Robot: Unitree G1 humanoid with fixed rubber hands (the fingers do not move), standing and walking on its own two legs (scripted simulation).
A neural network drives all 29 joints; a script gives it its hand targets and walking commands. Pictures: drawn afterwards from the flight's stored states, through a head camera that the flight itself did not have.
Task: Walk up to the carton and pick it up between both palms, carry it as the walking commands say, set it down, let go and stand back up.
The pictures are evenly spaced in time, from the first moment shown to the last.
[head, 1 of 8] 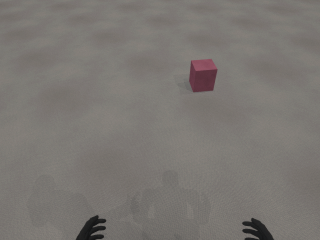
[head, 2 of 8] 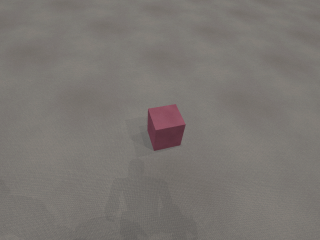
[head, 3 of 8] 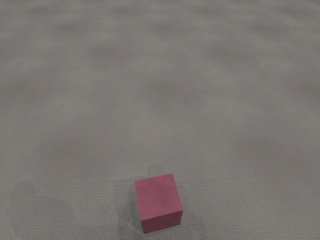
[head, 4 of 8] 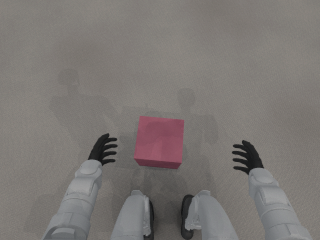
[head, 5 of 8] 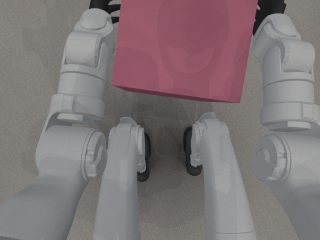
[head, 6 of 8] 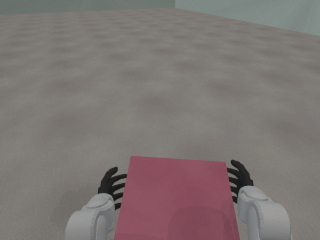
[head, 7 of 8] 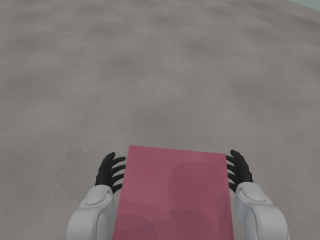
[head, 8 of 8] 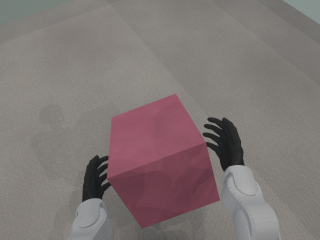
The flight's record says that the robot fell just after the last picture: yes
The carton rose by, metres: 0.67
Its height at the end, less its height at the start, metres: +0.38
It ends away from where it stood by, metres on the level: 12.17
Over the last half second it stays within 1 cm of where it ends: no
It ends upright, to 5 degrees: no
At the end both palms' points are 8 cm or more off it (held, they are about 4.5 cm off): no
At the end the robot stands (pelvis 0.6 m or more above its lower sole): no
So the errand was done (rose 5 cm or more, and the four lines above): no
